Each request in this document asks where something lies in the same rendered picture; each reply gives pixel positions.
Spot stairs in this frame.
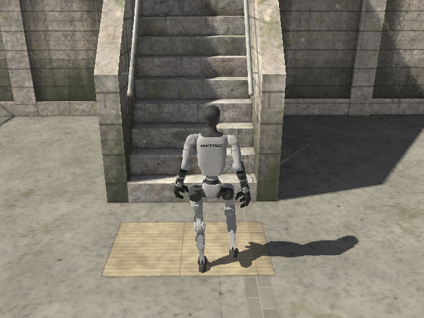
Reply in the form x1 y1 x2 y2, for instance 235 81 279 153
127 0 257 203

